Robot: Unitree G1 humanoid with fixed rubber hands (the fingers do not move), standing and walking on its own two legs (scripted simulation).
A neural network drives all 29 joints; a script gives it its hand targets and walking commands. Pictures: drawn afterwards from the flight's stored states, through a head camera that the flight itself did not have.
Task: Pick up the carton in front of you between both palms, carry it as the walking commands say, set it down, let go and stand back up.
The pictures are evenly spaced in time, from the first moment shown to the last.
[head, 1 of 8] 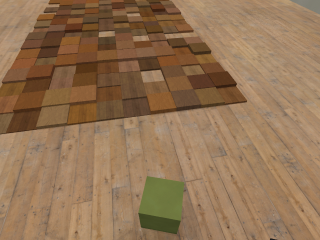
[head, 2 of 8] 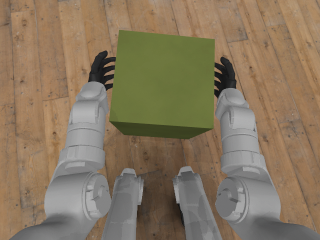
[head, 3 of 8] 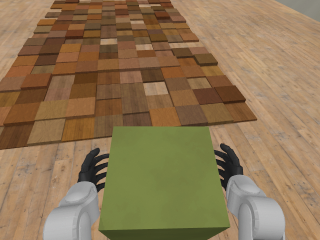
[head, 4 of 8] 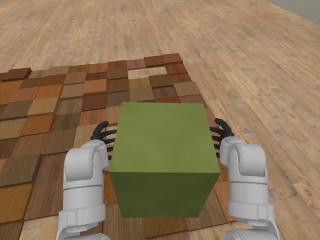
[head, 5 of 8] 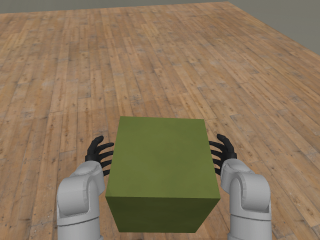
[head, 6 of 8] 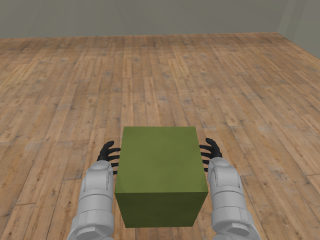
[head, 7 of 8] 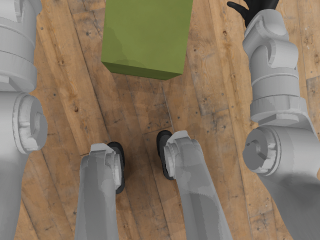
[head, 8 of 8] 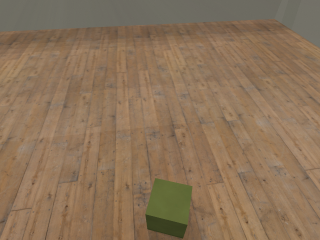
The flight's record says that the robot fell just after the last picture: no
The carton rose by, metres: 0.78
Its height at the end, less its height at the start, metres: +0.00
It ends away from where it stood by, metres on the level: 6.11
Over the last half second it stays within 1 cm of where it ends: yes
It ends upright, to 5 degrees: yes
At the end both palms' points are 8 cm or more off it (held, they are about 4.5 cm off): yes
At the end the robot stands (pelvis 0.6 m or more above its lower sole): yes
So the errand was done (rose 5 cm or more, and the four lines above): yes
